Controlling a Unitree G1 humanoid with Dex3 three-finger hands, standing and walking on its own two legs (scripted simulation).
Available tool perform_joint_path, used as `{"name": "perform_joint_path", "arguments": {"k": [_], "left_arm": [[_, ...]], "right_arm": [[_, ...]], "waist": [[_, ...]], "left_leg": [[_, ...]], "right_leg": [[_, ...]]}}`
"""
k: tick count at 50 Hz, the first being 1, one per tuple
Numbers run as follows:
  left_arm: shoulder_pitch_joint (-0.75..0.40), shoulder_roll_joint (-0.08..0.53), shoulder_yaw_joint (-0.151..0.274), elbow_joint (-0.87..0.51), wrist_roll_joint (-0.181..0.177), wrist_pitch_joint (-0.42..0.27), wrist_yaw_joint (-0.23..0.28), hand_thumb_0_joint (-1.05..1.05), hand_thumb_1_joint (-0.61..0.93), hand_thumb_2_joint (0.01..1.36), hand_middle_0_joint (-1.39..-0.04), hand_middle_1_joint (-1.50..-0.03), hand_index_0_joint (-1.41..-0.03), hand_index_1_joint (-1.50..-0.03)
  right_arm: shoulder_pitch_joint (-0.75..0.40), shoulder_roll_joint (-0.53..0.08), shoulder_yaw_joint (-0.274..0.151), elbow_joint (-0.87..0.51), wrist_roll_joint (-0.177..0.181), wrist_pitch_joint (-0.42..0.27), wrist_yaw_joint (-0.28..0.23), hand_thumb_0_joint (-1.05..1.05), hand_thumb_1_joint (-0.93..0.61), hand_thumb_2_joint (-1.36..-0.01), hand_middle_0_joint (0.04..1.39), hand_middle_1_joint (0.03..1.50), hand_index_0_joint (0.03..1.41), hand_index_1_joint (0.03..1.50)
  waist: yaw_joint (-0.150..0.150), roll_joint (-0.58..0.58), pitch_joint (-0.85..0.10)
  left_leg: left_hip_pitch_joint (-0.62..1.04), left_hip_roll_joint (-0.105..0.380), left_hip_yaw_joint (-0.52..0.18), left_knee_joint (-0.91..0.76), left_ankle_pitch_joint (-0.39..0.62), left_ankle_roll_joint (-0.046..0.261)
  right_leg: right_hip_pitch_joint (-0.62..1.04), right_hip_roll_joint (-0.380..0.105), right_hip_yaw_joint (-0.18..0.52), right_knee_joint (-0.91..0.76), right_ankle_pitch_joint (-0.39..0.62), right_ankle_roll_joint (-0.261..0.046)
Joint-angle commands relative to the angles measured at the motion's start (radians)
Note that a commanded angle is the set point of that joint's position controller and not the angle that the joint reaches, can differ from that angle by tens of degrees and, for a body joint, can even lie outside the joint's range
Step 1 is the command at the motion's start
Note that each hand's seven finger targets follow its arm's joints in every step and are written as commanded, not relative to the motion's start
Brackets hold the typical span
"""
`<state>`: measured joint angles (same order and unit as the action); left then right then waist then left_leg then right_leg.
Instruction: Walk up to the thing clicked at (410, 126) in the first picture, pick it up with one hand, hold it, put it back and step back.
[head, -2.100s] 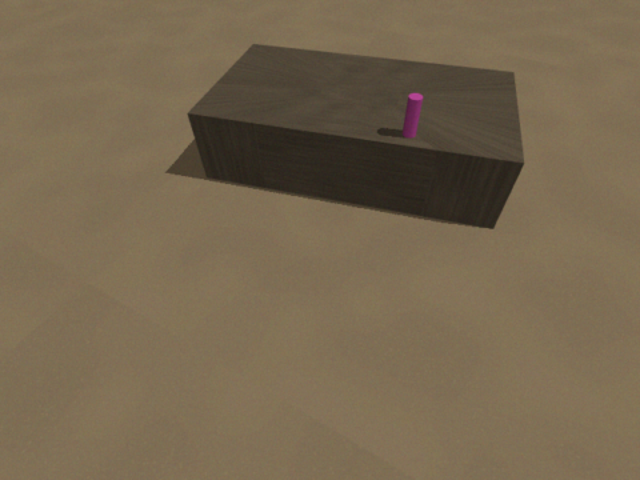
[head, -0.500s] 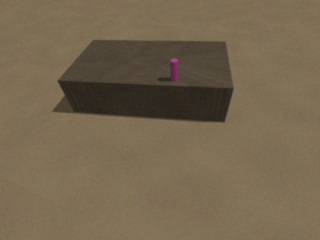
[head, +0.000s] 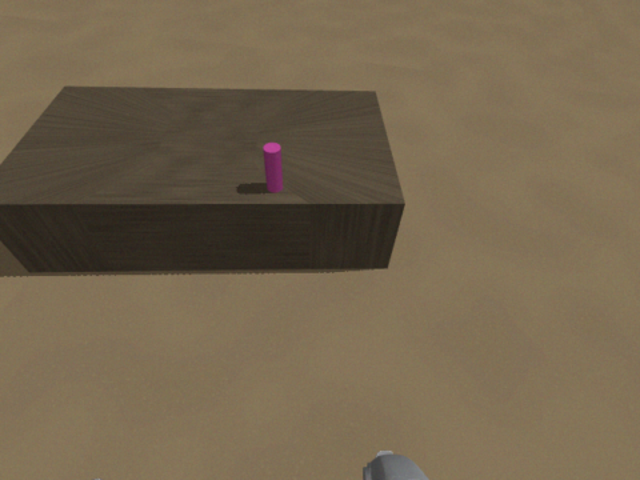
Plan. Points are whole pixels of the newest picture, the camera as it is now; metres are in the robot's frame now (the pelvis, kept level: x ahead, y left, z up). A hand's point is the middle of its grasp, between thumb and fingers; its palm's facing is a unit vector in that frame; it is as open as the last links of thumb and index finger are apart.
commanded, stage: walk up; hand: left
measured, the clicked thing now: (273, 168) +1.07 +0.12 -0.33
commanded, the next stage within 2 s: none
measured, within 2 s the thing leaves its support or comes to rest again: neither
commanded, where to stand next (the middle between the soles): +0.67 -0.05 m, yaw +1 degrees
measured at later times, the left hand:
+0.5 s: hand (178, 412) +0.25 +0.21 -0.13, palm faces -0.02 -0.93 -0.37, open 7.4 cm
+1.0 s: hand (197, 286) +0.48 +0.23 -0.14, palm faces -0.07 -0.93 -0.35, open 7.4 cm
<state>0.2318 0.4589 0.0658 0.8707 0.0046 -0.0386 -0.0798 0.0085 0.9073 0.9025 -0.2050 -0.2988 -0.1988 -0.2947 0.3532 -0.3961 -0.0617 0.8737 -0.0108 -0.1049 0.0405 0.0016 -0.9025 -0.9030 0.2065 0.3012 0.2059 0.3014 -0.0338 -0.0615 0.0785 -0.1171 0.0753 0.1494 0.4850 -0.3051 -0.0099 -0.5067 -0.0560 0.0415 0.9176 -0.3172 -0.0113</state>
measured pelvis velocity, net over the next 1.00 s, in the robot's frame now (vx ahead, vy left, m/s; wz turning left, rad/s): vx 0.40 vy -0.05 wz -0.02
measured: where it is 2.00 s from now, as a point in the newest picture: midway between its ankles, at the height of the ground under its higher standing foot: (334, 358)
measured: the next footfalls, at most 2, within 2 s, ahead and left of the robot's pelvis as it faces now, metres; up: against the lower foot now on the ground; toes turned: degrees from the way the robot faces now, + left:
right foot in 0.14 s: +0.23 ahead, -0.16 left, +0.00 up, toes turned -4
left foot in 0.62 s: +0.42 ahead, +0.08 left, +0.00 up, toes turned +5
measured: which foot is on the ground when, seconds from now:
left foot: down 0.00-0.18, up 0.20-0.60, down 0.62-1.00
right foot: up 0.00-0.12, down 0.14-0.64, up 0.66-1.00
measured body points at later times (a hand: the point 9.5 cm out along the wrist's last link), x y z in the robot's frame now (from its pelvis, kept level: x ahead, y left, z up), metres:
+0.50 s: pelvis +0.22 -0.06 +0.00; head +0.23 -0.07 +0.45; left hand +0.25 +0.26 -0.10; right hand +0.29 -0.38 -0.11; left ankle +0.33 +0.09 -0.70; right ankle +0.19 -0.16 -0.74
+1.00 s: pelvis +0.40 -0.05 +0.00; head +0.41 -0.04 +0.45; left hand +0.48 +0.28 -0.11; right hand +0.44 -0.37 -0.10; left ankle +0.38 +0.08 -0.74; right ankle +0.52 -0.21 -0.71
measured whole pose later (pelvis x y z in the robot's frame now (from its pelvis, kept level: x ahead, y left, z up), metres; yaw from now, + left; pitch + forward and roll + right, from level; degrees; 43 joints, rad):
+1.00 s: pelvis +0.40 -0.05 +0.00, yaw -1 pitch -4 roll +1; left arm 0.27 0.43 0.06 0.88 0.02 -0.02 -0.08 0.01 0.91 0.90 -0.21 -0.30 -0.20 -0.29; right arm 0.36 -0.41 -0.05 0.84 0.00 -0.09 0.05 0.00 -0.90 -0.90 0.21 0.30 0.21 0.30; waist -0.02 -0.03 0.08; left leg -0.11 0.02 0.09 0.48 -0.31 0.01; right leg -0.47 -0.11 0.01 0.72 -0.21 0.00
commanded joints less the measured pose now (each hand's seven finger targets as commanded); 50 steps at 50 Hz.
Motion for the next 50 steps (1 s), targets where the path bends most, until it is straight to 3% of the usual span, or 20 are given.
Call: {"name": "perform_joint_path", "arguments": {"k": [1, 4, 7, 8, 9, 10, 11, 13, 15, 24, 28, 30, 31, 32, 33, 34, 37, 39, 45, 50], "left_arm": [[-0.049, 0.117, 0.042, -0.101, 0.002, -0.024, -0.017, 0.000, 0.900, 0.900, -0.200, -0.300, -0.200, -0.300], [-0.044, 0.127, 0.055, -0.078, 0.007, -0.022, -0.018, 0.000, 0.900, 0.900, -0.200, -0.300, -0.200, -0.300], [0.165, 0.203, 0.095, -0.021, 0.012, -0.033, 0.004, 0.000, 0.900, 0.900, -0.200, -0.300, -0.200, -0.300], [0.256, 0.281, 0.123, -0.013, 0.018, -0.040, 0.020, 0.000, 0.900, 0.900, -0.200, -0.300, -0.200, -0.300], [0.216, 0.331, 0.119, -0.050, 0.007, -0.048, 0.026, 0.000, 0.900, 0.900, -0.200, -0.300, -0.200, -0.300], [0.144, 0.338, 0.115, -0.064, -0.009, -0.044, 0.027, 0.000, 0.900, 0.900, -0.200, -0.300, -0.200, -0.300], [0.102, 0.307, 0.107, -0.075, -0.021, -0.042, 0.032, 0.000, 0.900, 0.900, -0.200, -0.300, -0.200, -0.300], [0.040, 0.235, 0.080, -0.084, -0.024, -0.050, 0.046, 0.000, 0.900, 0.900, -0.200, -0.300, -0.200, -0.300], [0.026, 0.207, 0.068, -0.080, -0.017, -0.059, 0.047, 0.000, 0.900, 0.900, -0.200, -0.300, -0.200, -0.300], [0.127, 0.210, 0.076, -0.107, 0.006, -0.076, 0.043, 0.000, 0.900, 0.900, -0.200, -0.300, -0.200, -0.300], [0.081, 0.224, 0.072, -0.118, 0.004, -0.066, 0.044, 0.000, 0.900, 0.900, -0.200, -0.300, -0.200, -0.300], [0.097, 0.191, 0.054, -0.124, 0.007, -0.058, 0.045, 0.000, 0.900, 0.900, -0.200, -0.300, -0.200, -0.300], [0.130, 0.133, 0.032, -0.130, 0.000, -0.055, 0.047, 0.000, 0.900, 0.900, -0.200, -0.300, -0.200, -0.300], [0.194, 0.051, 0.011, -0.132, -0.008, -0.051, 0.045, 0.000, 0.900, 0.900, -0.200, -0.300, -0.200, -0.300], [0.186, 0.166, 0.038, -0.108, -0.005, -0.038, 0.061, 0.000, 0.900, 0.900, -0.200, -0.300, -0.200, -0.300], [0.137, 0.207, 0.042, -0.095, 0.006, -0.034, 0.067, 0.000, 0.900, 0.900, -0.200, -0.300, -0.200, -0.300], [0.152, 0.168, 0.035, -0.063, -0.009, -0.029, 0.053, 0.000, 0.900, 0.900, -0.200, -0.300, -0.200, -0.300], [0.179, 0.150, 0.038, -0.046, -0.010, -0.018, 0.043, 0.000, 0.900, 0.900, -0.200, -0.300, -0.200, -0.300], [0.055, 0.138, 0.045, -0.081, 0.010, -0.010, 0.009, 0.000, 0.900, 0.900, -0.200, -0.300, -0.200, -0.300], [0.005, 0.134, 0.055, -0.071, 0.008, -0.030, 0.006, 0.000, 0.900, 0.900, -0.200, -0.300, -0.200, -0.300]], "right_arm": [[-0.048, -0.305, -0.080, -0.099, 0.001, -0.028, -0.016, 0.000, -0.900, -0.900, 0.200, 0.300, 0.200, 0.300], [-0.051, -0.305, -0.080, -0.099, 0.005, -0.013, -0.017, 0.000, -0.900, -0.900, 0.200, 0.300, 0.200, 0.300], [-0.019, -0.238, -0.051, -0.104, 0.004, 0.000, -0.019, 0.000, -0.900, -0.900, 0.200, 0.300, 0.200, 0.300], [0.037, -0.162, -0.027, -0.113, 0.010, 0.002, -0.018, 0.000, -0.900, -0.900, 0.200, 0.300, 0.200, 0.300], [0.063, -0.174, -0.023, -0.121, 0.017, 0.009, -0.020, 0.000, -0.900, -0.900, 0.200, 0.300, 0.200, 0.300], [0.016, -0.268, -0.049, -0.103, 0.007, 0.019, -0.030, 0.000, -0.900, -0.900, 0.200, 0.300, 0.200, 0.300], [-0.009, -0.286, -0.056, -0.085, 0.006, 0.020, -0.031, 0.000, -0.900, -0.900, 0.200, 0.300, 0.200, 0.300], [0.014, -0.242, -0.047, -0.049, 0.025, 0.030, -0.024, 0.000, -0.900, -0.900, 0.200, 0.300, 0.200, 0.300], [0.044, -0.215, -0.044, -0.039, 0.019, 0.043, -0.012, 0.000, -0.900, -0.900, 0.200, 0.300, 0.200, 0.300], [-0.163, -0.190, -0.051, -0.110, -0.014, 0.031, 0.023, 0.000, -0.900, -0.900, 0.200, 0.300, 0.200, 0.300], [-0.132, -0.187, -0.057, -0.100, -0.009, 0.011, 0.023, 0.000, -0.900, -0.900, 0.200, 0.300, 0.200, 0.300], [0.012, -0.221, -0.073, -0.048, -0.011, 0.001, 0.012, 0.000, -0.900, -0.900, 0.200, 0.300, 0.200, 0.300], [0.135, -0.285, -0.097, -0.024, -0.026, -0.004, 0.000, 0.000, -0.900, -0.900, 0.200, 0.300, 0.200, 0.300], [0.135, -0.352, -0.109, -0.052, -0.033, -0.009, -0.011, 0.000, -0.900, -0.900, 0.200, 0.300, 0.200, 0.300], [0.115, -0.364, -0.114, -0.075, -0.006, -0.006, -0.013, 0.000, -0.900, -0.900, 0.200, 0.300, 0.200, 0.300], [0.093, -0.355, -0.115, -0.075, 0.012, -0.001, -0.014, 0.000, -0.900, -0.900, 0.200, 0.300, 0.200, 0.300], [0.009, -0.263, -0.066, -0.094, 0.022, -0.007, -0.026, 0.000, -0.900, -0.900, 0.200, 0.300, 0.200, 0.300], [-0.015, -0.259, -0.059, -0.097, 0.022, -0.013, -0.024, 0.000, -0.900, -0.900, 0.200, 0.300, 0.200, 0.300], [-0.031, -0.297, -0.073, -0.119, 0.007, -0.011, -0.015, 0.000, -0.900, -0.900, 0.200, 0.300, 0.200, 0.300], [-0.042, -0.296, -0.070, -0.126, 0.006, 0.000, -0.008, 0.000, -0.900, -0.900, 0.200, 0.300, 0.200, 0.300]], "waist": [[0.025, 0.239, 0.007], [0.035, 0.196, -0.038], [0.156, -0.051, -0.163], [0.186, -0.285, -0.200], [0.143, -0.293, -0.167], [0.138, -0.197, -0.129], [0.115, -0.115, -0.064], [0.054, -0.060, -0.012], [0.026, -0.094, 0.006], [0.105, -0.041, 0.028], [0.057, -0.025, -0.043], [-0.011, 0.091, -0.130], [-0.066, 0.259, -0.208], [-0.036, 0.420, -0.223], [-0.047, 0.257, -0.220], [-0.044, 0.203, -0.146], [0.019, 0.139, -0.024], [0.040, 0.183, -0.016], [0.013, 0.228, 0.046], [0.025, 0.203, 0.028]], "left_leg": [[-0.076, 0.207, -0.118, -0.191, 0.263, 0.207], [-0.134, 0.193, -0.104, -0.112, 0.192, 0.181], [-0.231, 0.103, -0.034, 0.347, 0.294, 0.121], [-0.385, -0.004, -0.018, 0.613, 0.058, 0.079], [-0.540, -0.075, -0.078, 0.726, -0.196, 0.047], [-0.542, -0.018, -0.142, 0.800, -0.220, 0.045], [-0.534, 0.027, -0.184, 0.800, -0.155, 0.045], [-0.452, 0.046, -0.215, 0.717, -0.047, 0.051], [-0.376, 0.042, -0.193, 0.638, 0.021, 0.044], [-0.435, 0.046, -0.146, 0.221, 0.097, 0.002], [-0.232, 0.010, -0.102, 0.080, 0.122, 0.039], [0.045, -0.054, -0.074, 0.002, 0.132, 0.068], [0.205, 0.047, -0.214, -0.067, 0.017, 0.112], [0.356, 0.283, -0.630, -0.113, -0.058, 0.186], [0.334, 0.382, -0.820, -0.192, -0.143, 0.285], [0.247, 0.382, -0.795, -0.190, -0.077, 0.301], [0.030, 0.220, -0.386, -0.187, 0.297, 0.165], [-0.068, 0.185, -0.291, -0.195, 0.323, 0.189], [-0.113, 0.178, -0.258, -0.278, -0.034, 0.242], [-0.186, 0.177, -0.245, -0.206, -0.043, 0.215]], "right_leg": [[0.070, -0.045, -0.048, -0.217, 0.126, -0.005], [0.231, 0.001, -0.118, -0.267, 0.196, -0.018], [0.560, 0.055, -0.109, -0.350, 0.110, -0.047], [0.648, -0.105, 0.176, -0.472, -0.109, -0.095], [0.642, -0.327, 0.595, -0.656, -0.178, -0.195], [0.559, -0.369, 0.671, -0.678, -0.237, -0.264], [0.470, -0.340, 0.590, -0.670, -0.168, -0.265], [0.340, -0.214, 0.297, -0.632, 0.102, -0.164], [0.236, -0.146, 0.168, -0.643, 0.188, -0.133], [0.329, -0.197, 0.108, -0.655, 0.082, -0.215], [0.321, -0.208, 0.062, -0.540, 0.241, -0.189], [0.243, -0.122, -0.018, -0.288, 0.327, -0.137], [0.136, -0.048, -0.078, -0.014, 0.268, -0.097], [-0.137, 0.077, -0.093, 0.168, -0.190, -0.037], [-0.196, 0.064, -0.035, 0.250, -0.232, -0.046], [-0.202, 0.021, 0.024, 0.300, -0.206, -0.050], [-0.082, -0.023, 0.079, 0.212, -0.036, -0.034], [-0.009, -0.023, 0.014, 0.185, 0.001, -0.016], [-0.017, -0.071, -0.039, -0.098, 0.094, 0.021], [0.155, -0.032, -0.074, -0.277, 0.144, -0.001]]}}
